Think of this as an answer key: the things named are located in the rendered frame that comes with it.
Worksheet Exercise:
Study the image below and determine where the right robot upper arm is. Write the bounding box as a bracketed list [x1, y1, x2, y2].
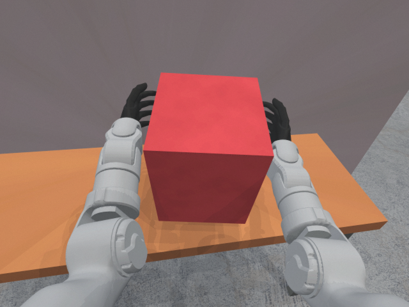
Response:
[284, 237, 409, 307]

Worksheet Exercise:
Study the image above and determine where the table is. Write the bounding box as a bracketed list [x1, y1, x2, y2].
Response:
[0, 133, 388, 296]

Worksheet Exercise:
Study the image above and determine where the left robot hand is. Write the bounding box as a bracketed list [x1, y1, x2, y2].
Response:
[121, 83, 156, 128]

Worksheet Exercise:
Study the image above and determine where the robot right forearm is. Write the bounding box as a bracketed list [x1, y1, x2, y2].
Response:
[266, 139, 366, 271]

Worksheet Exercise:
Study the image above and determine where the robot left forearm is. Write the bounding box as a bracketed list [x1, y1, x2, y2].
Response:
[66, 118, 143, 269]

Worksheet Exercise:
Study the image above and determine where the right robot hand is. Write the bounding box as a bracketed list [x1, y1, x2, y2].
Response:
[263, 98, 291, 143]

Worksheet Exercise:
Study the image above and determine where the left robot upper arm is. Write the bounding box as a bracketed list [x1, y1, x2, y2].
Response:
[20, 217, 148, 307]

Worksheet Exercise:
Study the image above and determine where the carton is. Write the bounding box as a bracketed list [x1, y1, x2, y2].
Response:
[143, 72, 274, 224]

